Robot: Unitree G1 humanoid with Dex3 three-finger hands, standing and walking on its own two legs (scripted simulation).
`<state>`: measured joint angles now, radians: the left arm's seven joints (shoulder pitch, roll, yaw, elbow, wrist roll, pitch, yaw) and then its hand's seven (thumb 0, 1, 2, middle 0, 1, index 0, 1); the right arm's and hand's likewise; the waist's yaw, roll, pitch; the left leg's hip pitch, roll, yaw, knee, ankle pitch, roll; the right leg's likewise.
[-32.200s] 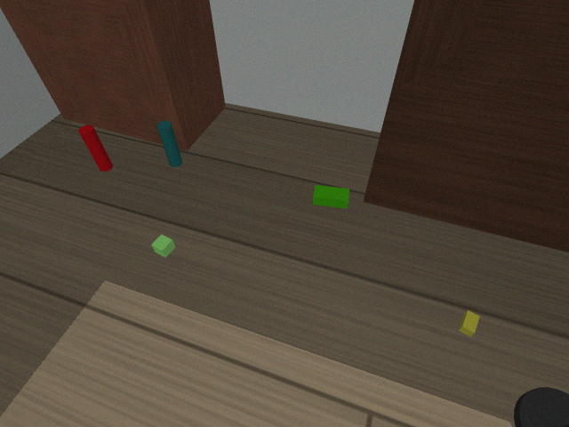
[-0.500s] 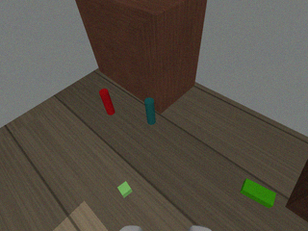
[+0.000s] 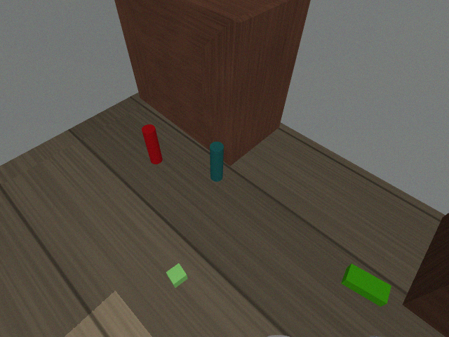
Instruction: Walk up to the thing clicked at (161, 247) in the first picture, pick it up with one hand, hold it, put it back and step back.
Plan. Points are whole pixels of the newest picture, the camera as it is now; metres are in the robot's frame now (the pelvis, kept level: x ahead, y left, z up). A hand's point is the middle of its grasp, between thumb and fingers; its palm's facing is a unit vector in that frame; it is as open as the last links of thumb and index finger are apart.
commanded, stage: stand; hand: left
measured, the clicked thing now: (177, 275) +0.44 +0.20 -0.73
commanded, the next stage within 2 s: none
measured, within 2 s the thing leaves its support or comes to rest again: neither
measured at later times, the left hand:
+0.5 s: hand out of the picture +0.08 +0.24 -0.13, palm faces -0.02 -0.93 -0.36, open 7.4 cm
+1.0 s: hand out of the picture +0.08 +0.24 -0.14, palm faces -0.02 -0.94 -0.34, open 7.4 cm
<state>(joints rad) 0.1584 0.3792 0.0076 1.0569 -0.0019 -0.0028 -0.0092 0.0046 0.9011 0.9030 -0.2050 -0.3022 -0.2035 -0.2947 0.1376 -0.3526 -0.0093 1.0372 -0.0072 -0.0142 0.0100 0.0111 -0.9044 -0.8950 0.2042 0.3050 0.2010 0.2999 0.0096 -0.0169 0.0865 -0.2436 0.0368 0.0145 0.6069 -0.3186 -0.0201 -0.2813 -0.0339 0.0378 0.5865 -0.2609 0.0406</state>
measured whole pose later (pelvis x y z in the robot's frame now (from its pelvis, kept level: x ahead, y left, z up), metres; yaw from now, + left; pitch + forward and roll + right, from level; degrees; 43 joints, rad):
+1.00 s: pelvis +0.00 -0.01 +0.02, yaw +1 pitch -3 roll +0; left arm 0.09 0.36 0.00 1.13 0.01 -0.01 -0.02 0.00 0.90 0.90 -0.21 -0.30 -0.20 -0.29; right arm 0.10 -0.35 -0.01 1.14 -0.01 -0.01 0.02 0.01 -0.91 -0.90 0.20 0.30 0.20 0.30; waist 0.00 0.00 0.06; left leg -0.12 0.03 0.00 0.35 -0.18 -0.04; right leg -0.17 -0.04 0.02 0.37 -0.16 0.03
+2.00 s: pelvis +0.02 -0.01 +0.02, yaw +1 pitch -2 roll +0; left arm 0.11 0.36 0.00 1.12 0.01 -0.01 -0.01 0.00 0.90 0.90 -0.21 -0.30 -0.20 -0.30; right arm 0.10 -0.36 -0.01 1.14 -0.01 0.00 0.01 0.01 -0.91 -0.90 0.20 0.30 0.20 0.30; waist 0.00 0.01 0.05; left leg -0.10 0.04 0.00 0.33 -0.19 -0.04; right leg -0.15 -0.03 0.02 0.35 -0.17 0.03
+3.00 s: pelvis +0.01 +0.00 -0.04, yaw +1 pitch +13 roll -1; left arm 0.08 0.28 0.14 0.78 0.27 0.13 0.07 0.00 -0.31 0.83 -0.26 -0.86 -0.24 -0.86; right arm 0.22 -0.25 -0.05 0.65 0.01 -0.11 0.01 0.01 -0.89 -0.89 0.20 0.30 0.20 0.30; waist -0.01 0.00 -0.06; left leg -0.73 0.03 -0.02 0.95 -0.46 -0.02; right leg -0.75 -0.04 0.02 0.92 -0.40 0.05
